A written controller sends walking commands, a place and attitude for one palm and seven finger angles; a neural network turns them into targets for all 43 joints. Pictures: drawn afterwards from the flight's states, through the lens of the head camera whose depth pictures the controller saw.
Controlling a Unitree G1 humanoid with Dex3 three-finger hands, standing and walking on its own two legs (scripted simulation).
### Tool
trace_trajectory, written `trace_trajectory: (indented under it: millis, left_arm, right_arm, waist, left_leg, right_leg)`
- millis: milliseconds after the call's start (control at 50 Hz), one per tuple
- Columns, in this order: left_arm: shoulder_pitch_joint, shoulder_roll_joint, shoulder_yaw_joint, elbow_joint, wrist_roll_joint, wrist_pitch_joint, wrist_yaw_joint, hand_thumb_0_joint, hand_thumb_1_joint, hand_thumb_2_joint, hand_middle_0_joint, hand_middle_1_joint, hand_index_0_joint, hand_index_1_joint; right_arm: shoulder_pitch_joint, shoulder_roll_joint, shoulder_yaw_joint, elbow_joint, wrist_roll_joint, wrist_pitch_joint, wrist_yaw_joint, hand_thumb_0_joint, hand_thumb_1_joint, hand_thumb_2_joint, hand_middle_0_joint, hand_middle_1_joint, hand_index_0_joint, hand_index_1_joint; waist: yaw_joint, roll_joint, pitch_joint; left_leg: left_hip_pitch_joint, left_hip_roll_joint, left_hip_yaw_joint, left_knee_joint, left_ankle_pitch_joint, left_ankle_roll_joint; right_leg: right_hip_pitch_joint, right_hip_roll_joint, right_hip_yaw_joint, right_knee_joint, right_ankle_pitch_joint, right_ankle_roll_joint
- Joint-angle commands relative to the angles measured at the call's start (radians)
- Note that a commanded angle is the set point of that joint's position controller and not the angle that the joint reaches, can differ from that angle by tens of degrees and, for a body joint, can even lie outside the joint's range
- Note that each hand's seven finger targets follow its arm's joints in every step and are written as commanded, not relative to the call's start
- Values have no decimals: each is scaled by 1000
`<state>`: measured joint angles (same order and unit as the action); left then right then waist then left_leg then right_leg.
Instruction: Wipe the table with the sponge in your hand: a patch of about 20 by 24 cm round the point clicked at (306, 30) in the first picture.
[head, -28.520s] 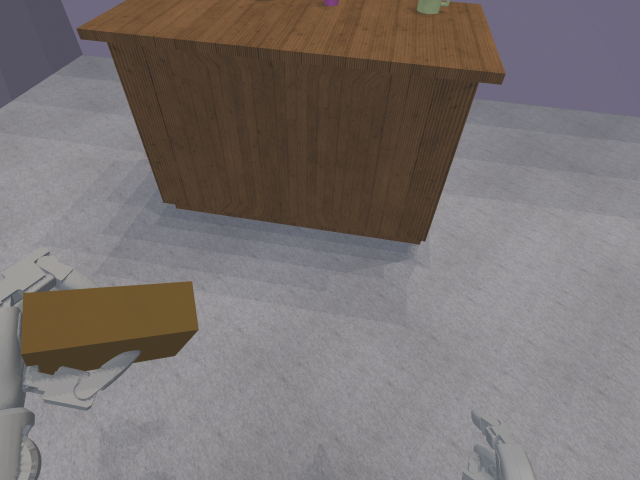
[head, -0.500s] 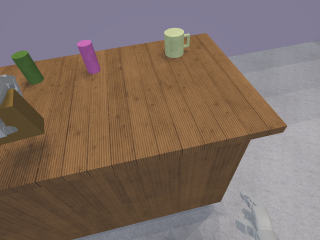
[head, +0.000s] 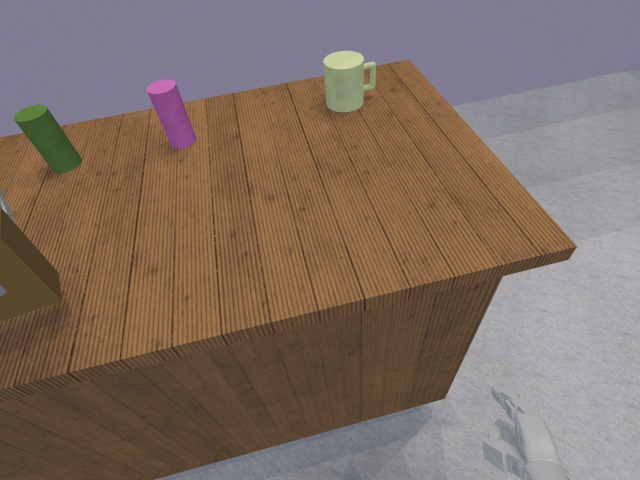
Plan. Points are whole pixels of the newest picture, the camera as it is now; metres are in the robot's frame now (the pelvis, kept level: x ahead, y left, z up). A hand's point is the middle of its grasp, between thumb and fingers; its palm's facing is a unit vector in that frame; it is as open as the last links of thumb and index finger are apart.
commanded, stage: move the sponge above the wiping area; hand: left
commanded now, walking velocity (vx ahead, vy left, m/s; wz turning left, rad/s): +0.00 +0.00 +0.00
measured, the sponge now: out of the picture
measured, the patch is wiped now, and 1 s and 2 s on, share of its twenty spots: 0.00 0.00 0.00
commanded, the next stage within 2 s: lower the sponge onto the table in 0.50 s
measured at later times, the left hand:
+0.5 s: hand (3, 263) +0.26 +0.40 +0.16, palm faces -0.14 +0.00 -0.99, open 8.9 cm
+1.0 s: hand (42, 276) +0.26 +0.36 +0.14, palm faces -0.18 +0.00 -0.98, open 8.9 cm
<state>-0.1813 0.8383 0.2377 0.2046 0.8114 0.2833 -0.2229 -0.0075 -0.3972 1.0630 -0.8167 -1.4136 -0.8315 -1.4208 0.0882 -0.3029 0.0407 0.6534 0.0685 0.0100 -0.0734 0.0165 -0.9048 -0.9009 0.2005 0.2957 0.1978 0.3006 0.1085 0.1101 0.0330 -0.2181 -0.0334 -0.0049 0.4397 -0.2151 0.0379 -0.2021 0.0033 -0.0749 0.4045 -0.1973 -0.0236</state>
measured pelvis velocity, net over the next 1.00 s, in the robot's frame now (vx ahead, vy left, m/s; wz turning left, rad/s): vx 0.00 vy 0.01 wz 0.02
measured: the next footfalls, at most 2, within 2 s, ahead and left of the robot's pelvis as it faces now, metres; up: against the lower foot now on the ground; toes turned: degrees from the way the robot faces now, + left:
none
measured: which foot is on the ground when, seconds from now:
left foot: down 0.00-1.00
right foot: down 0.00-1.00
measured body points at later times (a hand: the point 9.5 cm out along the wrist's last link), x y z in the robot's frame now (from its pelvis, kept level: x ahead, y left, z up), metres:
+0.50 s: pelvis +0.00 +0.01 +0.00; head +0.03 -0.03 +0.45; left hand +0.27 +0.40 +0.21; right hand +0.22 -0.21 -0.10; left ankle +0.01 +0.09 -0.74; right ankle +0.01 -0.11 -0.74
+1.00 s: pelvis +0.00 +0.01 +0.00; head +0.02 -0.03 +0.45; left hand +0.27 +0.36 +0.20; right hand +0.23 -0.20 -0.09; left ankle +0.01 +0.09 -0.74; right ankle +0.01 -0.11 -0.74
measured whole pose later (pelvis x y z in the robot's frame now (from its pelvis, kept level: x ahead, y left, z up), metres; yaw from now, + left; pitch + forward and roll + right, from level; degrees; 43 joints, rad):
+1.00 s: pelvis +0.00 +0.01 +0.00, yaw +1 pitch -1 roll -1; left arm -0.12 0.76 0.12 0.06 0.83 0.14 -0.33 -0.01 -0.41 1.07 -0.82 -1.42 -0.84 -1.42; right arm 0.10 -0.28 0.06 0.62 0.06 -0.02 -0.10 0.02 -0.91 -0.90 0.20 0.30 0.20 0.30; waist 0.12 0.10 0.02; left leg -0.20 -0.05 -0.02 0.43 -0.21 0.05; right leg -0.18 -0.01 -0.09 0.40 -0.20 -0.01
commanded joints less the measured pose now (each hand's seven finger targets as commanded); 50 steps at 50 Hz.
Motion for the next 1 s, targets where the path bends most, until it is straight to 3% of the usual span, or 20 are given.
trace_trajectory:
  millis: [0, 60, 80, 120, 160, 180, 260, 360, 440, 500, 560, 620, 660, 680, 720, 760, 800, 880, 920, 980]
  left_arm:
    - [-198, 230, -8, -247, 22, -82, -105, 0, 100, 1300, -1200, -1600, -1200, -1600]
    - [-323, 295, 43, -380, 18, -238, -101, 0, 100, 1300, -1200, -1600, -1200, -1600]
    - [-347, 346, 104, -397, 23, -293, -78, 0, 100, 1300, -1200, -1600, -1200, -1600]
    - [-357, 355, 158, -403, 24, -351, -9, 0, 100, 1300, -1200, -1600, -1200, -1600]
    - [-341, 376, 221, -337, 28, -320, 50, 0, 100, 1300, -1200, -1600, -1200, -1600]
    - [-374, 350, 216, -263, 23, -298, 72, 0, 100, 1300, -1200, -1600, -1200, -1600]
    - [-315, 344, 223, -140, -4, -146, 122, 0, 100, 1300, -1200, -1600, -1200, -1600]
    - [-189, 247, 73, -153, 42, -15, 9, 0, 100, 1300, -1200, -1600, -1200, -1600]
    - [-134, 241, 39, -264, 17, -80, -97, 0, 100, 1300, -1200, -1600, -1200, -1600]
    - [-192, 309, 108, -401, 9, -206, -89, 0, 100, 1300, -1200, -1600, -1200, -1600]
    - [-253, 412, 240, -536, 19, -296, 5, 0, 100, 1300, -1200, -1600, -1200, -1600]
    - [-213, 340, 263, -378, -6, -271, 92, 0, 100, 1300, -1200, -1600, -1200, -1600]
    - [-231, 344, 282, -318, -28, -208, 127, 0, 100, 1300, -1200, -1600, -1200, -1600]
    - [-251, 325, 256, -275, -32, -175, 139, 0, 100, 1300, -1200, -1600, -1200, -1600]
    - [-230, 272, 177, -201, -22, -100, 125, 0, 100, 1300, -1200, -1600, -1200, -1600]
    - [-249, 231, 95, -170, 5, -39, 77, 0, 100, 1300, -1200, -1600, -1200, -1600]
    - [-246, 199, 9, -191, 31, -15, 17, 0, 100, 1300, -1200, -1600, -1200, -1600]
    - [-256, 225, -12, -318, 48, -87, -80, 0, 100, 1300, -1200, -1600, -1200, -1600]
    - [-245, 252, 29, -348, 39, -162, -89, 0, 100, 1300, -1200, -1600, -1200, -1600]
    - [-271, 350, 168, -441, 42, -252, -19, 0, 100, 1300, -1200, -1600, -1200, -1600]
  right_arm:
    - [-125, -93, -22, -203, 12, -71, -31, 0, -900, -900, 200, 300, 200, 300]
    - [-125, -74, -12, -208, 3, -106, -72, 0, -900, -900, 200, 300, 200, 300]
    - [-74, -75, -17, -195, -13, -114, -90, 0, -900, -900, 200, 300, 200, 300]
    - [-59, -72, -25, -165, -21, -133, -99, 0, -900, -900, 200, 300, 200, 300]
    - [-75, -78, -34, -149, -15, -144, -85, 0, -900, -900, 200, 300, 200, 300]
    - [-55, -79, -40, -123, -16, -134, -79, 0, -900, -900, 200, 300, 200, 300]
    - [-132, -98, -44, -125, -8, -100, -37, 0, -900, -900, 200, 300, 200, 300]
    - [-174, -98, -25, -182, -2, -67, -6, 0, -900, -900, 200, 300, 200, 300]
    - [-123, -92, -21, -208, 2, -55, -14, 0, -900, -900, 200, 300, 200, 300]
    - [-105, -74, -16, -219, -6, -82, -43, 0, -900, -900, 200, 300, 200, 300]
    - [-104, -69, -20, -213, -20, -120, -65, 0, -900, -900, 200, 300, 200, 300]
    - [-65, -69, -42, -158, -21, -112, -60, 0, -900, -900, 200, 300, 200, 300]
    - [-122, -77, -43, -147, -8, -108, -45, 0, -900, -900, 200, 300, 200, 300]
    - [-102, -90, -49, -134, -14, -97, -41, 0, -900, -900, 200, 300, 200, 300]
    - [-121, -103, -47, -130, -10, -83, -28, 0, -900, -900, 200, 300, 200, 300]
    - [-180, -96, -27, -146, 2, -84, -22, 0, -900, -900, 200, 300, 200, 300]
    - [-146, -101, -30, -161, 1, -75, -21, 0, -900, -900, 200, 300, 200, 300]
    - [-127, -86, -19, -200, -4, -87, -32, 0, -900, -900, 200, 300, 200, 300]
    - [-112, -79, -16, -198, -6, -85, -42, 0, -900, -900, 200, 300, 200, 300]
    - [-94, -67, -16, -194, -22, -106, -58, 0, -900, -900, 200, 300, 200, 300]
  waist:
    - [-39, -80, -307]
    - [-46, -58, -287]
    - [-29, -40, -312]
    - [-9, 33, -265]
    - [8, 126, -198]
    - [7, 132, -179]
    - [43, 57, -194]
    - [25, 7, -301]
    - [-14, -105, -286]
    - [-10, -35, -305]
    - [16, 81, -288]
    - [23, 109, -201]
    - [40, 137, -179]
    - [35, 90, -203]
    - [29, 30, -191]
    - [16, 29, -213]
    - [-2, -1, -266]
    - [-20, -53, -336]
    - [-23, -75, -288]
    - [11, 12, -283]
  left_leg:
    - [118, 4, -46, -20, 188, 20]
    - [190, 13, -73, -23, 138, 34]
    - [210, 7, -74, -27, 161, 37]
    - [219, 17, -95, -51, 196, 19]
    - [175, 20, -106, -59, 205, -5]
    - [141, 21, -101, -62, 242, -21]
    - [72, 14, -65, -58, 270, -41]
    - [65, 10, -49, -49, 309, -26]
    - [106, 13, -54, -33, 242, 11]
    - [182, 15, -72, -28, 251, 22]
    - [213, 25, -98, -37, 285, 11]
    - [161, 32, -101, -46, 319, -26]
    - [129, 24, -83, -45, 285, -38]
    - [101, 24, -72, -47, 295, -45]
    - [65, 20, -62, -59, 280, -48]
    - [60, 13, -55, -68, 230, -38]
    - [70, 12, -59, -67, 229, -26]
    - [142, 11, -71, -42, 234, 10]
    - [166, 13, -79, -48, 227, 18]
    - [180, 17, -89, -60, 252, 11]
  right_leg:
    - [77, -15, 27, -39, 125, -19]
    - [20, 3, 44, -69, 40, -27]
    - [34, -2, 33, -68, 36, -32]
    - [18, 7, 27, -69, 45, -44]
    - [14, 8, 63, -82, 48, -62]
    - [24, -3, 40, -80, 72, -63]
    - [107, -8, 65, -78, 120, -69]
    - [164, -14, 48, -26, 210, -53]
    - [90, -12, 18, -35, 167, -23]
    - [66, -9, 26, -46, 120, -31]
    - [57, 10, 59, -59, 99, -54]
    - [42, -3, 38, -80, 104, -53]
    - [66, -2, 71, -92, 98, -67]
    - [91, -14, 52, -79, 123, -62]
    - [97, -12, 38, -74, 134, -51]
    - [100, -7, 54, -66, 112, -55]
    - [112, -13, 32, -46, 128, -43]
    - [104, -7, 28, -45, 131, -41]
    - [68, 1, 15, -59, 107, -34]
    - [80, 4, 30, -60, 88, -55]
